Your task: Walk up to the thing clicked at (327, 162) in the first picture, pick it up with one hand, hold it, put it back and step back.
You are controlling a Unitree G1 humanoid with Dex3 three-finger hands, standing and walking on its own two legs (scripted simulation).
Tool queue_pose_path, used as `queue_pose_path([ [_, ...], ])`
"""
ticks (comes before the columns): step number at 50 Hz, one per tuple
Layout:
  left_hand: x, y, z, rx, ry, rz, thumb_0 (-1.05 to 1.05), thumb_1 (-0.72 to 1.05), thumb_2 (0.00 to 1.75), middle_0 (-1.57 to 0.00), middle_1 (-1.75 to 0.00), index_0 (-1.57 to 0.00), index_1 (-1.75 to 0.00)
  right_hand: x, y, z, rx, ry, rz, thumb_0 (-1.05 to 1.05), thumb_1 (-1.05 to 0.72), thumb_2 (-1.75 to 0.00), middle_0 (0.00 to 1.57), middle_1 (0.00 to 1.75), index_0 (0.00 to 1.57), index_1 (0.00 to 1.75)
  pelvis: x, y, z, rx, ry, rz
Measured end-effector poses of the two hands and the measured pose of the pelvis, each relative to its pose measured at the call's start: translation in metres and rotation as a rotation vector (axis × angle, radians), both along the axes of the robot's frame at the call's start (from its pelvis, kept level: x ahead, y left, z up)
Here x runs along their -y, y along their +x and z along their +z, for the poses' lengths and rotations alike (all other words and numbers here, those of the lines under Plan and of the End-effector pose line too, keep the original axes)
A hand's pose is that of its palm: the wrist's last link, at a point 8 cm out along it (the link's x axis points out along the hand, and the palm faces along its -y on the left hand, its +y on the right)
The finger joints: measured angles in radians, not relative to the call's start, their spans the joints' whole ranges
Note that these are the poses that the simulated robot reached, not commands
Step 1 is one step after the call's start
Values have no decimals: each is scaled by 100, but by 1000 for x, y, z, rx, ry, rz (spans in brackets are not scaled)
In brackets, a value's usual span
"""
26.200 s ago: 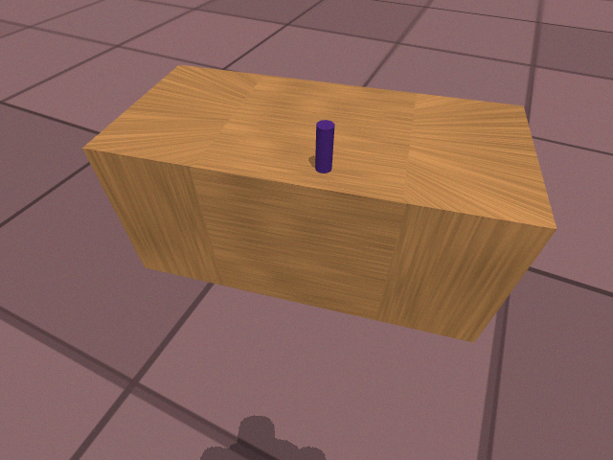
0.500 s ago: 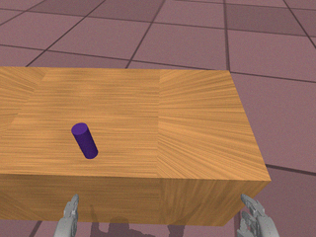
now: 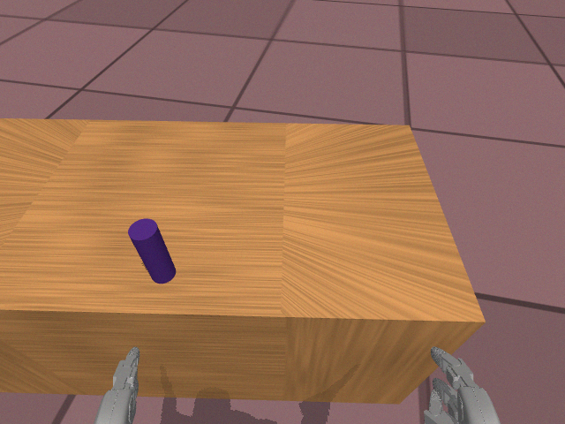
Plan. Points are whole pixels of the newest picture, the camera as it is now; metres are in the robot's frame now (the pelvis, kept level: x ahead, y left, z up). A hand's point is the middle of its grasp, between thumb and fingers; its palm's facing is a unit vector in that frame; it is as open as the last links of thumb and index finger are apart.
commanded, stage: home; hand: left
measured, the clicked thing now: (154, 253) +0.44 +0.25 -0.05
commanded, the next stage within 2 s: stand in 0.86 s
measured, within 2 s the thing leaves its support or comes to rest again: neither
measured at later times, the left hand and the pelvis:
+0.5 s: hand (160, 423) +0.17 +0.18 -0.05, palm faces +0.12 -0.96 -0.25, open 17.6 cm; pelvis +0.00 +0.00 +0.00, yaw +0 degrees
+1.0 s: hand out of the picture +0.08 +0.26 -0.11, palm faces -0.03 -0.93 -0.37, open 17.7 cm; pelvis +0.01 +0.01 +0.03, yaw +0 degrees
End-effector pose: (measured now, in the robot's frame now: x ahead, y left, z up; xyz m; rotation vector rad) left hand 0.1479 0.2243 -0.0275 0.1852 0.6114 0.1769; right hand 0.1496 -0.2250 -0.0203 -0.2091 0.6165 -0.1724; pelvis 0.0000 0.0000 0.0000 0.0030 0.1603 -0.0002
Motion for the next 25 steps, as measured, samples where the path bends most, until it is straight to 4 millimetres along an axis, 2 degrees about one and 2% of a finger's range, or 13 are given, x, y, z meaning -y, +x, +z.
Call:
queue_pose_path([
  [14, -1, 2, 0, 0, 0, -1, -1, -58, 4, -5, -5, -5, -5, -1, 2, 0, 0, -1, -1, 1, -90, -90, 20, 30, 20, 30, -1, 2, 0, -3, -1, -1],
  [25, -1, -3, 0, -29, 25, 16, -1, -56, 5, -5, -6, -5, -5, 14, -9, -38, -140, -28, -59, 1, -90, -90, 20, 30, 20, 30, 0, 2, 0, 14, -21, 9],
])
